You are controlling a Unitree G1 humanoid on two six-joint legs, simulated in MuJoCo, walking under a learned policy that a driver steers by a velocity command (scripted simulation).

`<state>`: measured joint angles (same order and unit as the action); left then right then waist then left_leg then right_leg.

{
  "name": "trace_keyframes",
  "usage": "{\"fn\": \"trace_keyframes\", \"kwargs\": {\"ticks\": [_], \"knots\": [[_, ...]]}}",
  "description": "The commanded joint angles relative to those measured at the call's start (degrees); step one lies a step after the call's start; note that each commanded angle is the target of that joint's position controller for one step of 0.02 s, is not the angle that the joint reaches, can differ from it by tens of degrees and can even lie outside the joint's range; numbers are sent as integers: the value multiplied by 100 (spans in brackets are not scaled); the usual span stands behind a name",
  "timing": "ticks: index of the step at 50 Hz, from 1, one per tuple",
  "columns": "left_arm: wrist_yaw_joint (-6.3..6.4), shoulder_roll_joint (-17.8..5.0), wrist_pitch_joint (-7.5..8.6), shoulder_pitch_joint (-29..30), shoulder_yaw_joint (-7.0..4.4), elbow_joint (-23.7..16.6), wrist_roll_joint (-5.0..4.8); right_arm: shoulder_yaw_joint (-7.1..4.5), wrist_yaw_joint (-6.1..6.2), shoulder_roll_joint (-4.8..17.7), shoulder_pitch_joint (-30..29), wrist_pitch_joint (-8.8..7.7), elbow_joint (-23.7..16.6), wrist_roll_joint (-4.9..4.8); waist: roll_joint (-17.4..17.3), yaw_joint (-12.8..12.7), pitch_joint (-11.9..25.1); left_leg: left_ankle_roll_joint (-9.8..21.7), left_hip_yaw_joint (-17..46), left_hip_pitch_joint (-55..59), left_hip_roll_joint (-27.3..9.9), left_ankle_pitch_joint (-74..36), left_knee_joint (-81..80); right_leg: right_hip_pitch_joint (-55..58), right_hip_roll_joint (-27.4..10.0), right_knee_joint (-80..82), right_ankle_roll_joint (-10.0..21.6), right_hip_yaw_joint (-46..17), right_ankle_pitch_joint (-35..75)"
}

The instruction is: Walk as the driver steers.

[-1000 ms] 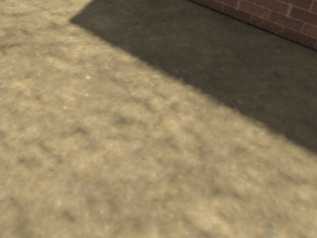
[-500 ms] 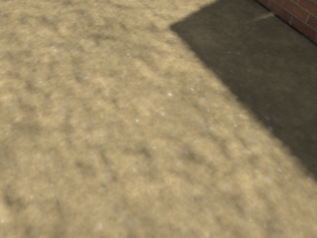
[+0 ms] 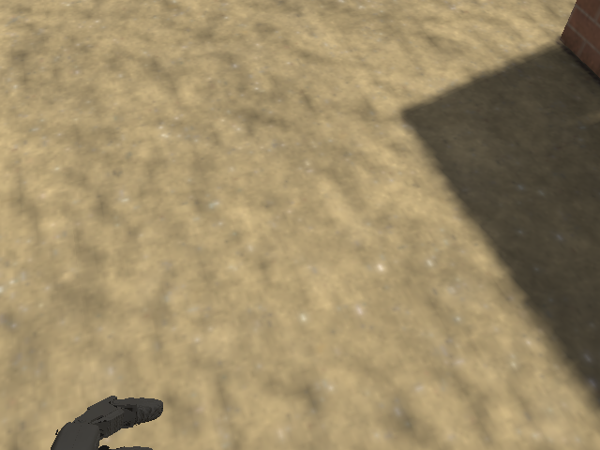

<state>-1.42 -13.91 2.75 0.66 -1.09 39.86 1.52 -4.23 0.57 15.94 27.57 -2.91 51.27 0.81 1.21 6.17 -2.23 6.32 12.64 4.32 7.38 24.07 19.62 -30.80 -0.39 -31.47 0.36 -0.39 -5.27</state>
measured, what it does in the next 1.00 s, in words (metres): walks ahead, turning left: right foot, then left foot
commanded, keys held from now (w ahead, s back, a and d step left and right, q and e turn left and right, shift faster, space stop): w+q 0.64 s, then w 0.36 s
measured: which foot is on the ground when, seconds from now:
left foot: down 0.00-0.04, up 0.06-0.54, down 0.56-1.00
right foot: up 0.00-0.00, down 0.02-0.56, up 0.58-1.00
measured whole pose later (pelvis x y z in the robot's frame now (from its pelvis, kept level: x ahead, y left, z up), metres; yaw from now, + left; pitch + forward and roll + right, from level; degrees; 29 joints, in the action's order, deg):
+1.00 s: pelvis +0.50 +0.14 +0.01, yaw +28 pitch +1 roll +1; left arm -2.2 -14.9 0.5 -6.6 -1.7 41.7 1.9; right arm -2.3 -0.4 14.5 25.2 -3.9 50.0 0.6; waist 2.8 3.6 -1.5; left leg 6.5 4.0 4.2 7.8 15.5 10.5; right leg -36.7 -5.4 -40.0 -0.1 1.8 -1.6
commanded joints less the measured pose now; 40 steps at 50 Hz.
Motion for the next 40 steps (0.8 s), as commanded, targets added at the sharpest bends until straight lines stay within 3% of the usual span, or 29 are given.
{"fn": "trace_keyframes", "kwargs": {"ticks": [1,2,3,4,5,6,7,9,12,15,19,23,25,26,27,28,29,30,31,32,33,35,37,40], "knots": [[208,-1161,208,-1944,-382,87,56,-185,-68,895,-546,-150,-509,-57,-199,-1343,1202,66,372,-1403,-804,-4533,2652,3290,-400,501,411,-465,-496],[286,-1674,198,-2475,-483,38,228,-39,-79,257,-221,-167,-744,-228,905,-1288,2040,-114,-257,-2827,-103,-1268,4463,4734,-2049,763,784,-2559,-1390],[233,-1689,113,-2090,-505,18,150,-51,-60,483,175,-127,-814,-139,1640,-830,2213,-110,-442,-3689,38,693,5302,4631,-2599,1463,1203,-4540,-1504],[209,-1102,65,-1593,-397,-87,74,-82,-32,682,-8,-26,-632,6,662,-664,1250,-109,-473,-3956,-423,194,5591,3755,-2407,1521,1163,-3869,-2087],[190,-680,66,-1323,-293,-90,34,-65,-91,643,-380,9,-626,49,61,-681,591,-154,-589,-3887,-629,-250,5346,2980,-2060,1649,1059,-2877,-1876],[187,-560,79,-1237,-249,-44,55,-51,-142,532,-515,46,-659,53,95,-601,335,-189,-655,-3753,-789,-433,5068,2548,-1775,1815,900,-2168,-1400],[203,-563,117,-1328,-239,62,39,-47,-200,495,-591,108,-707,116,340,-558,194,-234,-698,-3659,-908,-488,4903,2271,-1609,1923,845,-1665,-881],[157,-621,240,-1527,-258,206,-19,-23,-290,418,-638,224,-756,133,470,-511,193,-267,-803,-3587,-966,-618,4840,2114,-1515,2047,842,-1073,-15],[113,-697,349,-1712,-298,332,-67,10,-378,353,-1175,278,-993,132,391,-537,127,-322,-841,-4136,-1095,-1073,4627,2318,-1560,2256,925,-475,528],[110,-709,335,-1901,-308,455,-53,53,-434,285,-1759,268,-1213,117,342,-630,-8,-407,-976,-4500,-1144,-1650,3996,2506,-1445,2322,888,128,845],[122,-810,315,-2074,-332,561,-59,160,-538,121,-2538,219,-1475,106,353,-808,-149,-357,-1414,-4123,-1136,-2348,2603,2582,-1341,2279,732,791,1063],[184,-1012,213,-2395,-381,725,-55,162,-567,190,-2977,227,-1683,163,367,-927,-260,-124,-1798,-3878,-992,-1750,1807,3204,-1548,1986,622,1082,1720],[219,-1171,121,-2468,-407,798,-42,117,-512,270,-2818,235,-1678,207,469,-814,-67,86,-2023,-3411,-652,-1088,1575,3527,-1594,1252,544,1310,3416],[233,-1258,67,-2483,-418,817,-40,68,-471,349,-2441,217,-1587,224,505,-637,200,223,-2087,-2944,-417,-817,1458,3611,-1598,530,524,1400,4227],[238,-1296,11,-2418,-412,788,-66,-9,-411,453,-1653,163,-1351,249,377,-271,661,389,-2093,-1975,-173,-911,1089,3353,-1525,-604,455,1538,4321],[231,-1215,0,-2362,-377,645,-46,-159,-316,793,-602,131,-1028,301,-64,177,1312,641,-1372,-424,-539,-731,835,2307,-1392,-2195,268,1587,3019],[114,-476,35,-2545,-209,201,-67,-316,-227,1473,-618,147,-1090,234,-1482,-199,1827,1276,1490,1369,-2358,-260,541,-209,-556,-4091,-74,1502,-1937],[98,-902,58,-1919,-296,-30,-7,-361,-176,1598,-331,203,-1236,51,-1037,127,2164,1641,3230,1598,-2788,-850,-207,-1112,8,-5003,-180,335,-2658],[76,-900,100,-1427,-287,-170,-49,-332,-116,1435,-442,226,-1064,20,-571,73,1357,1495,2096,1208,-2574,-1656,-183,-1572,-353,-4915,-103,-22,-2025],[83,-785,164,-1489,-222,-117,-79,-251,-84,1115,-682,201,-1001,-28,-339,-182,774,1314,1427,364,-2349,-2430,-210,-1320,-561,-4343,-74,-13,-1588],[88,-770,142,-1623,-222,0,-46,-170,-68,859,-975,158,-1013,-17,-145,-465,504,1067,902,-268,-2037,-2954,-301,-896,-713,-3863,-74,-28,-1478],[57,-735,-65,-2025,-212,156,102,-44,-78,571,-1281,52,-1053,-46,-269,-807,511,925,355,-983,-1713,-3494,-495,-173,-772,-3457,-150,-28,-1442],[-2,-634,-171,-2021,-202,177,112,-39,-111,604,-1097,-57,-923,-72,-271,-841,469,936,123,-1200,-1578,-3620,-715,-98,-716,-3158,-204,84,-1205],[-33,-562,-200,-1414,-189,32,91,-48,-129,685,-745,-108,-725,-63,-295,-659,111,826,3,-1197,-1510,-3229,-1057,-532,-749,-2469,-241,135,-474]]}}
